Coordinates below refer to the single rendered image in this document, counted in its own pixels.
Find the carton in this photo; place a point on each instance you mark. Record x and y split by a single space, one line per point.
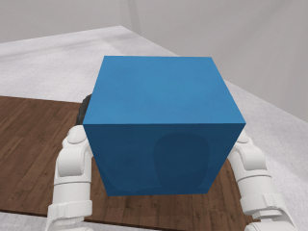
160 125

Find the robot left hand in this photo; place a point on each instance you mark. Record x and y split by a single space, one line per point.
82 110

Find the table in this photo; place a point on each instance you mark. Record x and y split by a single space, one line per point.
32 132

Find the right robot forearm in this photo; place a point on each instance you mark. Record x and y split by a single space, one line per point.
259 196

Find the robot right upper arm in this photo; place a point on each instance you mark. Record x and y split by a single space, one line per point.
281 225

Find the left robot forearm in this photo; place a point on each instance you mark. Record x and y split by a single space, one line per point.
71 195

